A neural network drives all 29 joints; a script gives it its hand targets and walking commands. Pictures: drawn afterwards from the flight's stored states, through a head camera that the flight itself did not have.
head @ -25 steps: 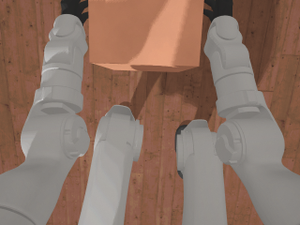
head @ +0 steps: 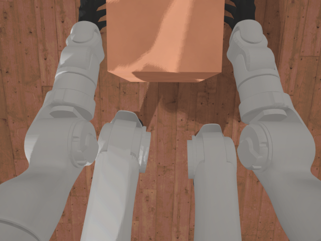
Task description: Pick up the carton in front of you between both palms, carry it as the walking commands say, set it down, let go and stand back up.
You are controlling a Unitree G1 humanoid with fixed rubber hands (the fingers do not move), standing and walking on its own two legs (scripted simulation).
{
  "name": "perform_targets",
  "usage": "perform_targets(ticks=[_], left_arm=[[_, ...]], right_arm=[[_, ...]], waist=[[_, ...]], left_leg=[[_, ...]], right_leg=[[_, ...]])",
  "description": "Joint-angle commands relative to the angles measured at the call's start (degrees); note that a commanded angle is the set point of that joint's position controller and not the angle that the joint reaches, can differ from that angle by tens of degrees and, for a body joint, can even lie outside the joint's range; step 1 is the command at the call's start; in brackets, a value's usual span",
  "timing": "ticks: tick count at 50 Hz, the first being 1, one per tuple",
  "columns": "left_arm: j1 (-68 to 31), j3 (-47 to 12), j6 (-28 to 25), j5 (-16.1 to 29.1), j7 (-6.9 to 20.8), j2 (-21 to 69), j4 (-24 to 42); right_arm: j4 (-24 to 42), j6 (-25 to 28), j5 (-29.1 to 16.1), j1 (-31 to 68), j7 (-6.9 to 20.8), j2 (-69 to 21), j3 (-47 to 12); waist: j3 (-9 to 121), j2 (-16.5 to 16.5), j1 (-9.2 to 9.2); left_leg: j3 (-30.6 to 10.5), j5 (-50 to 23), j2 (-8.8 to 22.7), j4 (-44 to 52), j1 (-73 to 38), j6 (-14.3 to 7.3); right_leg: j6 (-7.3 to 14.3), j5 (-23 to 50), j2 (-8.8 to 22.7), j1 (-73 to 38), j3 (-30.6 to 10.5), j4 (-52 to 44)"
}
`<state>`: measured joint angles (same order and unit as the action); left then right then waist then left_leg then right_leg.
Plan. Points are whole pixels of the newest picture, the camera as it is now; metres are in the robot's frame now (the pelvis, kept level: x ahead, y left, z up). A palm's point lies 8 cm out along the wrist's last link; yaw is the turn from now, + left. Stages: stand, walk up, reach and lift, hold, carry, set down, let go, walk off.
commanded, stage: set down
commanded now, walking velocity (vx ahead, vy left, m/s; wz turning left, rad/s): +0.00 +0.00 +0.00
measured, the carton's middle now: (164, 36) +0.50 +0.06 -0.25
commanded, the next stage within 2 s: let go in 1.86 s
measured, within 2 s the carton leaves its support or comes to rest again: rests again in 0.28 s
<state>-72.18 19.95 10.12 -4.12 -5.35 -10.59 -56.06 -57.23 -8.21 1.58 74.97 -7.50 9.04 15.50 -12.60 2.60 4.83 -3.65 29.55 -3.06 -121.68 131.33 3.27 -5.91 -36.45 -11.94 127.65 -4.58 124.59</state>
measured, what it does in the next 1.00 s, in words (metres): stands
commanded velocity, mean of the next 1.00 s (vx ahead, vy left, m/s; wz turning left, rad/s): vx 0.00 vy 0.00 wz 0.00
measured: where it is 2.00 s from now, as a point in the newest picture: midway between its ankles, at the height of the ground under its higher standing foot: (164, 165)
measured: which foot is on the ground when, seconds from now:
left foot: down 0.00-1.00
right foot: down 0.00-1.00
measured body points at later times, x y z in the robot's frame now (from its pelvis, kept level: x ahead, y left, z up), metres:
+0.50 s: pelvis +0.01 -0.02 +0.00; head +0.37 +0.01 +0.27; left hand +0.50 +0.22 -0.18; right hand +0.56 -0.08 -0.18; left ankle +0.12 +0.13 -0.35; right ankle +0.10 -0.13 -0.35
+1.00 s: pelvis +0.00 +0.01 +0.00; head +0.36 +0.02 +0.27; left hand +0.52 +0.26 -0.15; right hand +0.56 -0.11 -0.16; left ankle +0.12 +0.13 -0.35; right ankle +0.10 -0.12 -0.35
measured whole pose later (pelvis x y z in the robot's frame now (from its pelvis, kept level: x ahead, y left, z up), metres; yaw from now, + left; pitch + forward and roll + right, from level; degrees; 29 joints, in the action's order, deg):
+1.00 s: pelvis +0.00 +0.01 +0.00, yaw +0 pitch +38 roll -1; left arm -73.7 12.6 2.1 10.8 -3.1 -20.1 -56.4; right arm -53.0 -5.2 -8.2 75.4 -7.1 17.9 4.0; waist -16.4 -0.4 4.4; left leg -2.6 29.2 -2.9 -122.0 130.4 2.3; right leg -4.9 -36.5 -7.5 126.3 -3.3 125.0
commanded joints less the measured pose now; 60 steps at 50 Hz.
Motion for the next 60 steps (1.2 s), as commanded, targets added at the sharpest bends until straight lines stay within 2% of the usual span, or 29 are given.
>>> perform_targets(ticks=[1,5,7,10,15,16,21,24,25,28,29,30,31,34,36,40,41,42,44,46,47,48,51,55,56,57,58,59,60], left_arm=[[-36.4,-15.4,-4.0,3.4,13.7,37.5,4.4],[-36.4,-14.8,-3.3,2.9,15.8,36.8,4.4],[-36.1,-13.3,-3.3,2.0,16.7,35.1,4.8],[-34.7,-11.5,-3.6,1.5,17.1,33.5,4.8],[-27.4,-7.9,-3.4,-0.8,17.0,31.4,1.3],[-25.3,-7.0,-3.5,-1.6,16.9,30.1,-0.6],[-23.0,-6.0,-4.1,-1.7,16.8,27.5,-3.7],[-21.9,-4.0,-5.0,-2.0,14.3,18.9,-3.2],[-21.9,-3.9,-6.1,-2.1,13.1,15.0,-2.4],[-11.3,4.5,-9.2,-2.4,5.2,-12.6,-5.9],[-10.9,3.9,-9.9,-0.8,3.5,-16.5,-6.8],[-10.6,5.6,-10.5,-0.4,2.5,-19.5,-8.0],[-12.2,4.9,-11.2,1.5,2.1,-20.4,-6.1],[-14.4,-1.6,-12.4,8.2,2.4,-17.3,-3.7],[-16.7,-6.3,-12.3,12.6,3.2,-15.8,-2.0],[-16.3,-7.9,-11.2,15.6,3.6,-16.6,-0.1],[-15.8,-8.1,-10.8,15.1,3.4,-17.6,0.4],[-15.4,-7.7,-10.5,15.8,3.1,-18.1,1.4],[-14.0,-7.0,-9.7,15.5,2.5,-19.2,4.6],[-10.4,-5.5,-8.5,15.3,1.7,-19.8,6.1],[-9.5,-5.2,-8.0,14.4,1.1,-20.8,10.3],[-8.3,-4.0,-7.2,13.8,1.1,-20.3,12.2],[-5.0,-2.9,-4.4,11.9,1.0,-18.8,15.3],[-5.2,-3.0,-3.2,9.4,2.7,-13.8,12.6],[-5.7,-2.7,-3.7,9.0,3.1,-12.7,12.7],[-5.5,-2.0,-4.1,8.6,3.3,-12.2,11.7],[-5.3,-2.0,-4.6,7.7,3.6,-12.5,12.9],[-4.5,-2.1,-4.6,7.8,3.7,-12.2,9.6],[-3.9,-2.9,-4.8,8.1,4.1,-10.0,9.6]], right_arm=[[0.3,2.0,-2.0,33.8,12.5,-44.9,-15.9],[-7.0,0.8,2.7,27.9,12.7,-44.2,-10.0],[-9.3,0.2,4.3,25.1,12.8,-45.0,-8.3],[-12.3,-0.1,7.4,21.6,12.7,-44.9,-6.1],[-8.2,1.1,6.4,23.2,13.0,-43.3,-7.7],[-6.5,1.4,4.9,23.9,13.1,-43.4,-9.6],[-5.9,2.0,5.7,21.4,11.9,-37.8,-9.1],[-5.6,2.5,5.7,19.6,10.2,-28.3,-7.1],[-4.5,3.0,4.3,19.7,9.6,-25.7,-7.6],[-4.4,5.1,2.9,14.9,2.3,6.6,-3.6],[-3.1,5.3,0.5,15.6,1.0,9.1,-4.1],[-3.6,5.3,-1.3,17.5,0.5,11.2,-5.7],[-1.5,5.7,-2.9,19.0,0.5,12.8,-5.5],[-1.5,6.2,-9.2,16.9,1.2,11.7,-10.4],[-0.9,6.2,-9.7,16.9,1.7,12.1,-11.0],[5.6,6.0,-10.8,18.8,1.7,12.1,-13.1],[5.4,5.7,-11.5,18.6,1.7,13.3,-12.5],[5.9,5.7,-9.9,17.0,1.4,14.1,-11.6],[9.4,4.8,-10.2,17.6,0.8,15.3,-10.8],[14.5,3.9,-9.7,17.2,-0.1,15.2,-10.8],[15.1,2.9,-8.8,14.1,-0.5,15.4,-9.3],[18.8,2.3,-8.6,14.3,-0.8,15.0,-9.3],[21.1,-0.5,-6.6,10.1,-1.0,13.6,-7.6],[13.3,-1.7,-5.4,6.7,0.7,8.9,-6.6],[13.4,-1.1,-5.2,7.0,0.7,9.4,-5.4],[11.7,-0.7,-4.2,5.6,0.8,9.3,-4.6],[12.1,-0.2,-4.5,5.8,0.9,9.7,-4.3],[9.1,0.1,-4.0,3.7,0.9,8.7,-3.8],[9.9,0.5,-4.3,5.0,1.0,9.3,-3.4]], waist=[[50.3,3.3,5.18],[47.6,2.0,1.03],[47.2,1.8,1.55],[45.6,2.6,0.01],[44.9,3.2,3.32],[43.9,4.1,5.17],[43.2,3.9,3.47],[42.6,3.2,2.37],[42.7,2.4,3.85],[45.0,1.5,4.06],[46.4,-0.2,4.41],[46.3,2.0,6.29],[47.4,1.2,5.65],[49.8,-0.6,4.45],[52.6,0.8,0.45],[58.8,2.3,1.41],[60.5,0.0,2.24],[62.4,1.6,1.2],[72.3,-0.2,2.86],[80.2,1.6,3.54],[83.8,-0.5,3.39],[87.1,1.3,3.43],[85.2,1.6,2.33],[63.9,0.5,2.95],[63.2,-1.9,2.15],[60.6,-0.4,1.51],[62.9,-2.3,2.75],[62.1,-0.9,0.64],[61.8,-3.2,1.07]], left_leg=[[6.3,-15.7,-2.1,6.1,-31.0,-2.4],[6.6,-13.2,-1.8,6.8,-26.3,-2.3],[7.1,-13.4,-1.6,6.4,-25.1,-2.4],[6.7,-15.7,-1.3,5.4,-22.4,-2.2],[6.2,-17.2,-1.9,5.6,-20.1,-2.9],[6.1,-18.1,-1.9,5.4,-20.0,-3.1],[6.0,-17.1,-1.4,4.4,-18.6,-2.5],[5.5,-15.6,-0.6,4.8,-21.3,-2.2],[6.2,-15.8,-0.8,4.9,-22.6,-1.9],[6.4,-15.6,1.3,4.7,-26.7,-0.8],[6.1,-15.4,1.3,5.3,-28.0,-0.5],[5.8,-15.8,1.8,5.7,-27.6,-0.4],[5.6,-17.5,2.4,5.4,-29.2,-0.2],[5.0,-19.5,2.7,5.8,-34.0,-1.0],[3.7,-21.8,2.9,5.2,-36.6,-1.0],[4.0,-23.2,2.6,5.5,-40.1,-1.4],[4.2,-23.1,2.9,6.0,-41.7,-1.0],[4.5,-22.8,2.2,6.4,-41.9,-0.9],[5.1,-24.6,2.2,7.6,-48.2,-0.7],[5.8,-26.3,1.6,9.1,-54.4,-1.1],[6.3,-26.3,1.0,10.4,-58.0,-0.8],[7.2,-27.3,0.7,11.0,-58.7,-1.1],[8.5,-23.3,-0.1,14.5,-58.7,-1.8],[8.9,-12.6,0.0,20.0,-44.2,-2.1],[9.1,-14.0,0.1,20.1,-43.1,-1.5],[8.7,-14.2,0.1,21.0,-41.5,-1.4],[8.6,-15.8,0.3,20.8,-42.6,-1.1],[7.9,-17.1,0.3,21.7,-42.2,-1.0],[7.8,-17.5,0.3,22.3,-42.9,-0.7]], right_leg=[[5.1,10.7,1.1,-12.7,6.3,-11.3],[5.7,12.2,0.6,-14.6,6.7,-12.0],[5.8,12.6,0.7,-14.4,6.1,-12.5],[6.1,17.3,1.2,-15.3,4.8,-12.2],[5.7,19.8,1.3,-16.1,4.1,-11.5],[5.4,20.5,1.3,-15.3,3.6,-11.4],[4.7,19.9,1.8,-16.8,3.5,-11.4],[3.9,16.5,1.8,-16.5,4.9,-10.7],[3.9,15.7,1.9,-15.8,4.7,-11.1],[2.6,14.3,4.3,-19.2,4.6,-10.6],[2.2,14.1,5.1,-19.0,5.0,-10.1],[2.1,13.6,5.7,-18.4,5.0,-10.2],[2.4,13.7,6.1,-17.3,5.0,-10.5],[2.5,13.5,6.9,-15.9,4.9,-10.5],[2.7,14.4,7.5,-15.6,6.3,-9.8],[3.0,14.9,8.0,-19.7,7.2,-9.2],[2.9,14.5,8.0,-20.7,7.6,-9.0],[3.0,14.3,8.2,-22.6,7.9,-9.7],[3.1,15.6,7.7,-27.7,8.6,-9.8],[2.8,16.4,7.5,-32.1,9.9,-11.3],[3.2,15.6,6.9,-32.6,10.3,-12.3],[3.2,16.7,6.4,-35.3,10.3,-13.9],[3.1,14.3,5.1,-35.5,11.8,-17.5],[3.5,5.5,5.3,-27.4,10.1,-23.0],[3.6,7.7,5.1,-28.0,9.6,-23.4],[3.3,8.3,4.9,-26.8,9.4,-24.7],[3.5,9.8,5.2,-27.5,8.7,-24.9],[3.3,11.5,5.0,-27.1,8.9,-25.7],[3.6,11.9,5.1,-26.0,8.6,-26.3]])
